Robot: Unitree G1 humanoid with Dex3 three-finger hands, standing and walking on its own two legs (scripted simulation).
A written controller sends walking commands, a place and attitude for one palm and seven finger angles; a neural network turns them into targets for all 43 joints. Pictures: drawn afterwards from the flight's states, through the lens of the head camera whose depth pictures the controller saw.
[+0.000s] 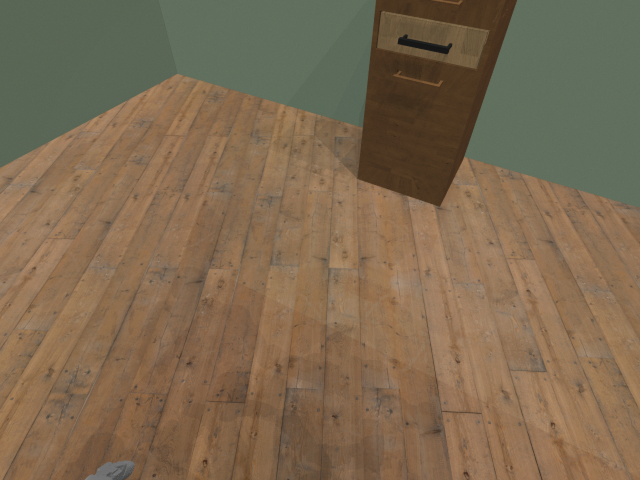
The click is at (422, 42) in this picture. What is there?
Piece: drawer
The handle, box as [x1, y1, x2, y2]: [398, 34, 451, 53]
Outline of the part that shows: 398,39 398,43 443,53 447,53 448,49 451,46 451,43 447,46 408,39 406,37 407,35 405,34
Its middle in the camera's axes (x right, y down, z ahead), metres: +0.37 -0.70 +1.39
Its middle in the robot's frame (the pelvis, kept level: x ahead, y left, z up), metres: +1.53 -0.31 -0.05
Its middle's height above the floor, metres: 0.72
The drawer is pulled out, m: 0.00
